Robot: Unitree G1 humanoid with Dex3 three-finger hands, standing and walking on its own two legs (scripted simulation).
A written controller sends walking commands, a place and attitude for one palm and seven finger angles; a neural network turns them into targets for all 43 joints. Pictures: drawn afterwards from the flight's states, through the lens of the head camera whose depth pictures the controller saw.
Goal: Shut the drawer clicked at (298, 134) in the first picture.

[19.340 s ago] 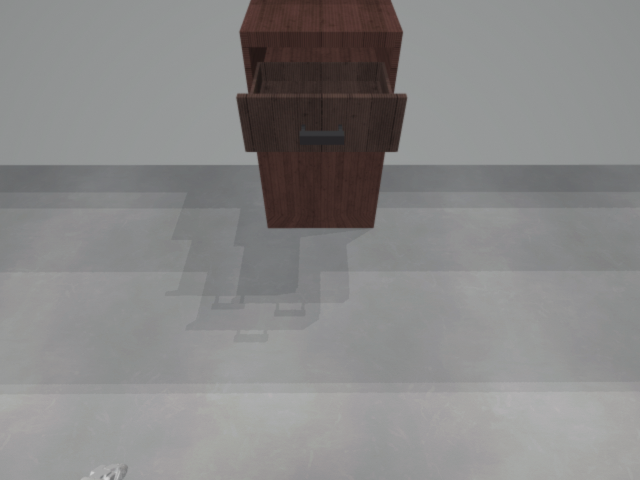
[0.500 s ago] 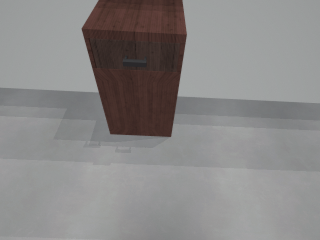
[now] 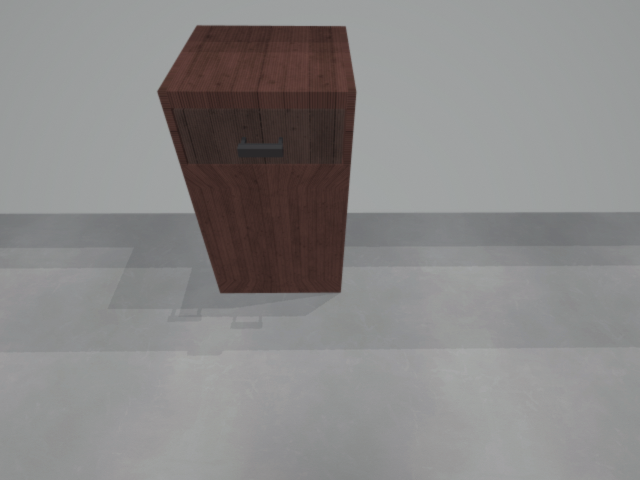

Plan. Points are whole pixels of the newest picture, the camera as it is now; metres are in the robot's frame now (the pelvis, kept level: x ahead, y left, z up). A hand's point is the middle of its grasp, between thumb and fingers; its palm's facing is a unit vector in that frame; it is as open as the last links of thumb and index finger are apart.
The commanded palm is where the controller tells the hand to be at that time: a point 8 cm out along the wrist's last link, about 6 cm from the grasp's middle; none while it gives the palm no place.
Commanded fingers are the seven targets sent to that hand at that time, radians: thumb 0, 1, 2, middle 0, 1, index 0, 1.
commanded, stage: let the arm hang, fingers relaxed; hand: left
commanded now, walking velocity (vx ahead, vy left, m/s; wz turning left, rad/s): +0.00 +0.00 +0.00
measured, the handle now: (261, 145) +0.89 +0.20 -0.08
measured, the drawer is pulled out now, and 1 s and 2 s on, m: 0.00 0.00 0.00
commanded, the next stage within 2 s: look to check the result in 0.14 s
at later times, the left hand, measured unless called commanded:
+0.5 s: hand out of the picture -0.01 +0.16 -0.18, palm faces +0.05 -0.98 -0.19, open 7.4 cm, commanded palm none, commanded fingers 0.00 0.90 0.90 -0.20 -0.30 -0.20 -0.30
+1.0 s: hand out of the picture +0.03 +0.16 -0.17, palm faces +0.04 -0.98 -0.20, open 7.4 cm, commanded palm none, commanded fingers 0.00 0.90 0.90 -0.20 -0.30 -0.20 -0.30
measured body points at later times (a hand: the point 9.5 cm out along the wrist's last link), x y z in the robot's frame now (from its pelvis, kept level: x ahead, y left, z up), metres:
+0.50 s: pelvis +0.01 -0.01 +0.00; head +0.02 -0.01 +0.45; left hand -0.01 +0.21 -0.16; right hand -0.01 -0.22 -0.16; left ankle +0.06 +0.11 -0.74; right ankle -0.01 -0.10 -0.74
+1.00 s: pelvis +0.02 -0.01 +0.00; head +0.03 -0.02 +0.45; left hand +0.03 +0.21 -0.16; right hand +0.03 -0.23 -0.16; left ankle +0.06 +0.11 -0.74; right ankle -0.01 -0.10 -0.74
